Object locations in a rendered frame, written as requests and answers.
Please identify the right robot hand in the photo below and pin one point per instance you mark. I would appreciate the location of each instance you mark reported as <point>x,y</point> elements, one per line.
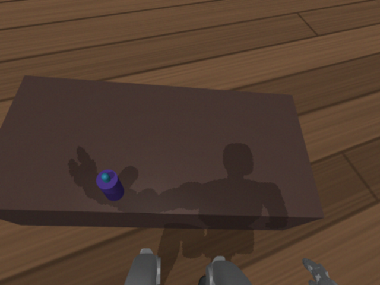
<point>320,274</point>

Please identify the bottle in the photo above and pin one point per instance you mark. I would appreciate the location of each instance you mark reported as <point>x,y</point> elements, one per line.
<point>110,185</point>

